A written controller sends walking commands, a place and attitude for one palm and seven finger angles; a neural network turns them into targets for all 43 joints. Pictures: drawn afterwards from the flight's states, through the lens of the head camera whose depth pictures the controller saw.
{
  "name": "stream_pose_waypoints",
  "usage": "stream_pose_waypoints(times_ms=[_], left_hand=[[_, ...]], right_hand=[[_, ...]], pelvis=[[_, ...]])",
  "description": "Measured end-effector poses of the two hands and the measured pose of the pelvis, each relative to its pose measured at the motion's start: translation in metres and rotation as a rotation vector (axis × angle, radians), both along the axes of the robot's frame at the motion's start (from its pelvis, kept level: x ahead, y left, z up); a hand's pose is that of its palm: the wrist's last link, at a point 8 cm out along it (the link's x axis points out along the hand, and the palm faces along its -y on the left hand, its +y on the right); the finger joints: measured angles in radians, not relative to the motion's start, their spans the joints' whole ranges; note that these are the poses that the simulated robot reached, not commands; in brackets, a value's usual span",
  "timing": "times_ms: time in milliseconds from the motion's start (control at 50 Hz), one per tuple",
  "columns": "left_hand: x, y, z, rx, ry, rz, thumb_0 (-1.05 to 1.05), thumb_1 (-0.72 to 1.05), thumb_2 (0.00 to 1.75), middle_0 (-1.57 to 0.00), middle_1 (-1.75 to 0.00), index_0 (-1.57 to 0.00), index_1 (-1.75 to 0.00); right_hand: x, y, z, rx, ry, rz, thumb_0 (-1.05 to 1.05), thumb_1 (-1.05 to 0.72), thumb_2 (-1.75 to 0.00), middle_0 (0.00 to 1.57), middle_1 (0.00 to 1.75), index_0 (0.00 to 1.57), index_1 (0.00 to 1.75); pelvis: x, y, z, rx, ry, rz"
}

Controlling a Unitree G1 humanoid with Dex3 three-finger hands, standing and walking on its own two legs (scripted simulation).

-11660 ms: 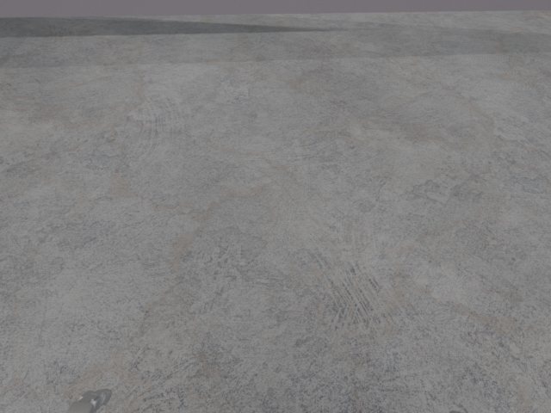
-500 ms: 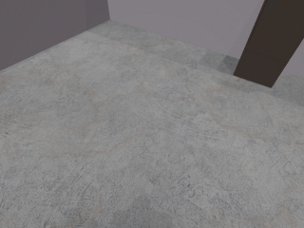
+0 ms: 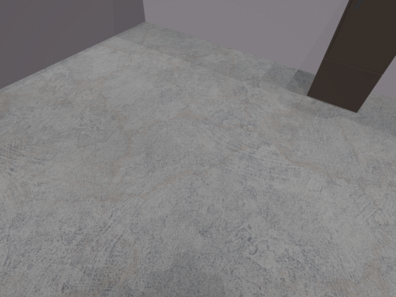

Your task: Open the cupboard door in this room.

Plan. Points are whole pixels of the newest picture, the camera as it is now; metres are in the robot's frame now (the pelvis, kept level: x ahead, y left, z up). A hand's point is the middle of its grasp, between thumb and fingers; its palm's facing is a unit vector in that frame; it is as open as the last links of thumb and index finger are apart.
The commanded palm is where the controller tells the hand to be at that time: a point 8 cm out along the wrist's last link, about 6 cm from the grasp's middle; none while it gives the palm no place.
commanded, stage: stand and wait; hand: left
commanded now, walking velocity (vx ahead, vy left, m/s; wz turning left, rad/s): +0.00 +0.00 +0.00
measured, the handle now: out of the picture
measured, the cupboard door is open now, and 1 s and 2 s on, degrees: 0 0 0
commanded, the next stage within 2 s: turn or walk to find it in 0.16 s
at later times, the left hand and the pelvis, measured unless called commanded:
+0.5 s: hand out of the picture +0.02 +0.17 -0.18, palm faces -0.04 -0.98 -0.19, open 7.4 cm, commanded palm none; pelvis +0.00 -0.01 -0.01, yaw -4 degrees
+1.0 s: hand out of the picture +0.05 +0.19 -0.17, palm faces -0.03 -0.97 -0.24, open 7.3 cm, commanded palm none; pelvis +0.00 -0.01 +0.00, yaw -2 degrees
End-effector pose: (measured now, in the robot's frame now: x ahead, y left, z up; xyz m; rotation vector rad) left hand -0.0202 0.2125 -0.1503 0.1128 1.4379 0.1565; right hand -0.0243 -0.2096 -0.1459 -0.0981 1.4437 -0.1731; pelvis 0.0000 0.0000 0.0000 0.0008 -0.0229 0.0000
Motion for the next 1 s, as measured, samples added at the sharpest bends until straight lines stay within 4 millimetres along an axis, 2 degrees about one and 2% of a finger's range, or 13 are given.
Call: stream_pose_waypoints(times_ms=[200,360,540,660,760,880,1000], left_hand=[[0.006,0.002,0.002,0.019,-0.017,0.007,0.00,0.91,0.90,-0.20,-0.29,-0.20,-0.30],[0.014,-0.002,0.000,0.009,0.000,-0.028,0.00,0.91,0.90,-0.20,-0.29,-0.20,-0.30],[0.046,0.004,-0.003,0.020,-0.039,-0.093,0.00,0.91,0.90,-0.20,-0.29,-0.20,-0.30],[0.071,0.008,0.000,0.031,-0.108,-0.118,0.00,0.91,0.90,-0.20,-0.29,-0.20,-0.30],[0.082,0.010,0.005,0.037,-0.146,-0.129,0.00,0.91,0.90,-0.20,-0.29,-0.20,-0.30],[0.083,0.017,0.010,0.052,-0.158,-0.124,0.00,0.91,0.90,-0.20,-0.30,-0.20,-0.30],[0.068,0.026,0.011,0.074,-0.128,-0.095,0.00,0.91,0.90,-0.20,-0.30,-0.20,-0.30]], right_hand=[[0.017,-0.004,-0.003,0.005,-0.021,0.026,0.01,-0.91,-0.90,0.20,0.30,0.19,0.30],[0.026,-0.020,-0.003,-0.030,-0.062,-0.016,0.01,-0.92,-0.90,0.20,0.30,0.20,0.30],[0.019,-0.029,-0.003,-0.055,-0.067,-0.059,0.01,-0.91,-0.90,0.20,0.30,0.19,0.30],[0.012,-0.026,-0.003,-0.048,-0.061,-0.071,0.01,-0.91,-0.90,0.20,0.30,0.19,0.30],[0.010,-0.021,-0.003,-0.033,-0.062,-0.072,0.01,-0.91,-0.90,0.20,0.30,0.19,0.30],[0.012,-0.024,0.000,-0.028,-0.057,-0.048,0.01,-0.91,-0.90,0.20,0.30,0.20,0.30],[0.021,-0.033,0.003,-0.044,-0.046,-0.008,0.01,-0.91,-0.90,0.20,0.30,0.20,0.30]], pelvis=[[0.002,-0.003,-0.001,0.001,0.007,0.011],[0.002,-0.007,-0.003,-0.001,0.005,-0.043],[-0.001,-0.008,-0.007,-0.001,0.022,-0.081],[0.003,-0.008,-0.006,0.000,0.013,-0.081],[0.004,-0.007,-0.004,0.001,0.003,-0.078],[0.004,-0.006,-0.001,0.002,0.001,-0.055],[0.004,-0.007,0.000,0.003,0.006,-0.034]])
